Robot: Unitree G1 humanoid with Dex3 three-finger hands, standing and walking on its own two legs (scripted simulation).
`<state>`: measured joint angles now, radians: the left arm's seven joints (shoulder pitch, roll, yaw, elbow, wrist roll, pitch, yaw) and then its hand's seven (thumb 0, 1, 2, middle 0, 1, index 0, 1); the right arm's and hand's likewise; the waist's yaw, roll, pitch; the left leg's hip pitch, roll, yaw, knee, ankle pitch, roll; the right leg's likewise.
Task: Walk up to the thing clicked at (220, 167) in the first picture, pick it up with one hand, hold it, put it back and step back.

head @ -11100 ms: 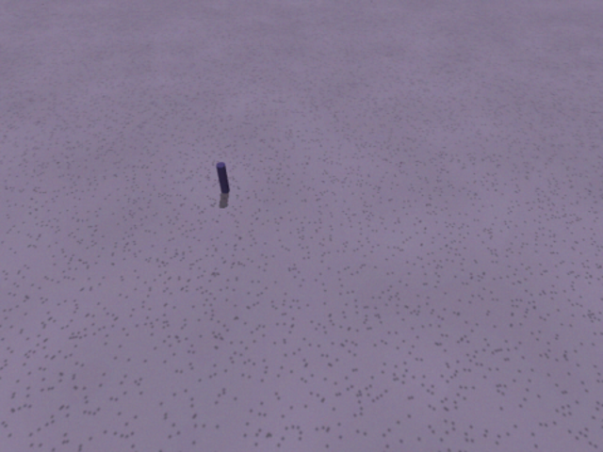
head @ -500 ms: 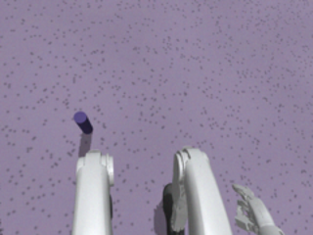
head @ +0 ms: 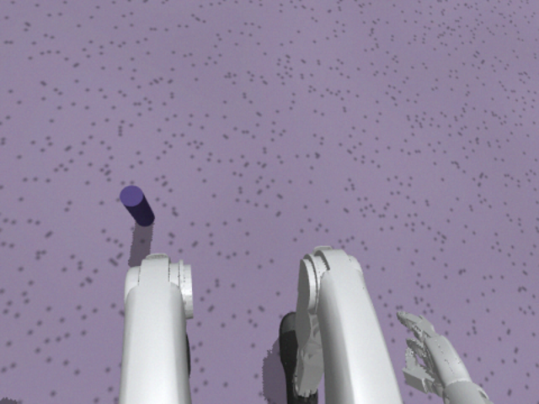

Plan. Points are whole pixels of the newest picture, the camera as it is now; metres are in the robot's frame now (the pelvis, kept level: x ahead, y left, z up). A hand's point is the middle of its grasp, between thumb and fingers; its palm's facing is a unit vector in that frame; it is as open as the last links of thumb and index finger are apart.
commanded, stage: approach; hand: left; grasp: from the side
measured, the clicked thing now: (139, 208) +0.45 +0.21 -0.30
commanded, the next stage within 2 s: close in in 0.48 s
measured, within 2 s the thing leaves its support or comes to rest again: neither
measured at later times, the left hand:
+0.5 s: hand (55, 213) +0.41 +0.32 -0.19, palm faces +0.04 -1.00 +0.02, open 17.1 cm
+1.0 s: hand (113, 219) +0.42 +0.25 -0.25, palm faces +0.03 -1.00 +0.01, open 17.4 cm
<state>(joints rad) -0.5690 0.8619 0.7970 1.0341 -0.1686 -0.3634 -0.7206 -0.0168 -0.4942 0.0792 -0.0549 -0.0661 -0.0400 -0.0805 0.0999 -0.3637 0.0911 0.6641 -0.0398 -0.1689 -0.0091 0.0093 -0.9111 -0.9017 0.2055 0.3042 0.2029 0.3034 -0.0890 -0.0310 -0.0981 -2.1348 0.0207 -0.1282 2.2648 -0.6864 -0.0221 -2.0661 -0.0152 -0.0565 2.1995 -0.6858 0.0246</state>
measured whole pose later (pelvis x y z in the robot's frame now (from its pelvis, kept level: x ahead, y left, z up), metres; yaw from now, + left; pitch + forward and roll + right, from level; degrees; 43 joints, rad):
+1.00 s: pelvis -0.02 +0.02 -0.10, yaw -9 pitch +12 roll -16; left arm -0.58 0.79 0.55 1.40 -0.14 -1.04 -0.33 -0.02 -0.52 0.01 -0.07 -0.06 -0.07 -0.06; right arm -0.16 -0.39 0.43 0.60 -0.32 -0.06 0.12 0.00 -0.93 -0.90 0.21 0.30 0.20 0.30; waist -0.22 -0.24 0.25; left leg -2.21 0.01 -0.34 2.66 -0.70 -0.02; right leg -2.07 0.06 -0.20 2.43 -0.62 0.06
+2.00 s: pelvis -0.02 +0.02 -0.10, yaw -11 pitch +11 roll -18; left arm -0.63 0.82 0.47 1.45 -0.05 -1.13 -0.01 0.00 0.42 0.74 -0.77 -0.76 -0.75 -0.77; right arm -0.19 -0.37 0.52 0.57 -0.38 0.01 0.15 0.00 -0.87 -0.89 0.21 0.30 0.20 0.30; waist -0.26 -0.28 0.32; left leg -2.20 0.02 -0.40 2.68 -0.72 -0.02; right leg -2.05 0.08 -0.24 2.41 -0.61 0.08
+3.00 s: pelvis -0.01 +0.01 -0.07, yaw -7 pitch +21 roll -14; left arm -0.55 0.61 0.36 0.97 -0.10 -0.79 -0.10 0.04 0.20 1.14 -1.02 -1.15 -1.05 -1.16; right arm -0.04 -0.33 0.28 0.60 -0.21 0.05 0.15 0.00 -0.89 -0.89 0.21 0.30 0.20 0.30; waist -0.17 -0.12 0.09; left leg -2.24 0.02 -0.28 2.55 -0.69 -0.01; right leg -2.11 0.03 -0.16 2.36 -0.64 0.05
